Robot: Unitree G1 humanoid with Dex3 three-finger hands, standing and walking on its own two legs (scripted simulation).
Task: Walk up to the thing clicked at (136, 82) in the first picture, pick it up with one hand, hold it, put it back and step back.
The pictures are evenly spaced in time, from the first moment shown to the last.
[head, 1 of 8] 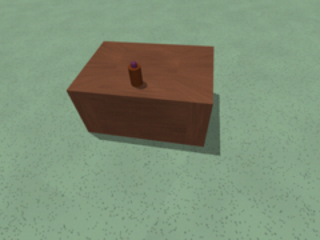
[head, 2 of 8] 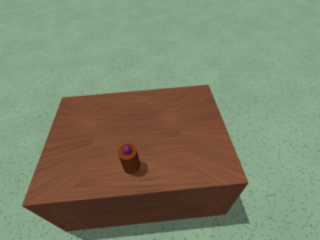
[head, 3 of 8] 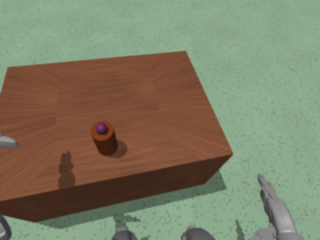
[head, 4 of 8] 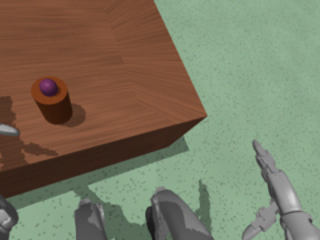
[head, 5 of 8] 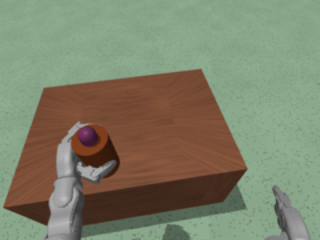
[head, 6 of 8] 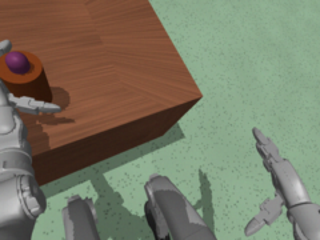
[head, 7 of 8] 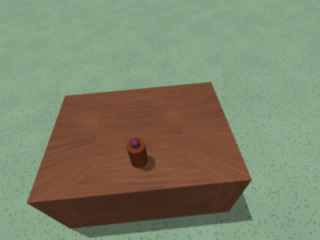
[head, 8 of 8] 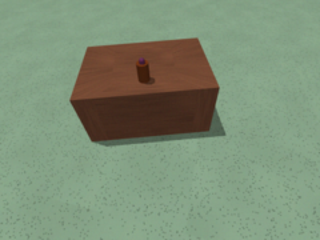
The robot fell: no
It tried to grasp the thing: yes
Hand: left
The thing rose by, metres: 0.29
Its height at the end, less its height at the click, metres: +0.00
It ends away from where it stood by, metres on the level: 0.03
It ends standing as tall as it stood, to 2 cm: yes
